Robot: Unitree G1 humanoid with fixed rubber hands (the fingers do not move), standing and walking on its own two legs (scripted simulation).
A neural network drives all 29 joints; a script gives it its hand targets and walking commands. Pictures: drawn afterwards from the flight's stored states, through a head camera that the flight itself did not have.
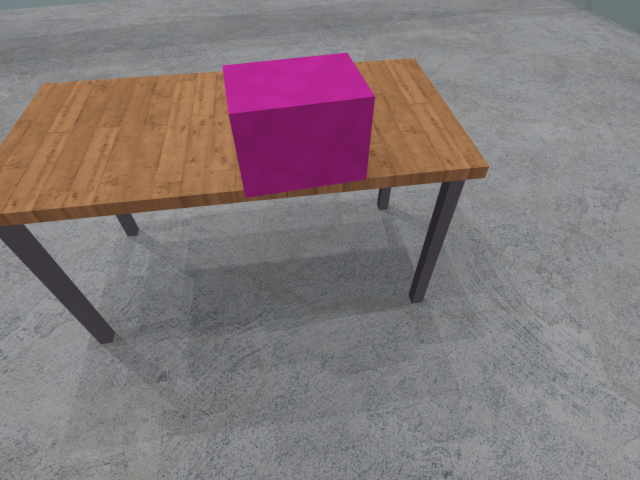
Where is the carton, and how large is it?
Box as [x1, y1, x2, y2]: [222, 53, 374, 197]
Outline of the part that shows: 347,53 222,65 228,113 246,197 365,179 374,96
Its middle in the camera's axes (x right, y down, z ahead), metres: -0.06 -0.26 +0.87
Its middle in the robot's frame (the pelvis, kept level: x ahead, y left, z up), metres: +0.83 +0.08 -0.01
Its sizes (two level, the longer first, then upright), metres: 0.281 0.203 0.207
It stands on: a table, 0.65 m high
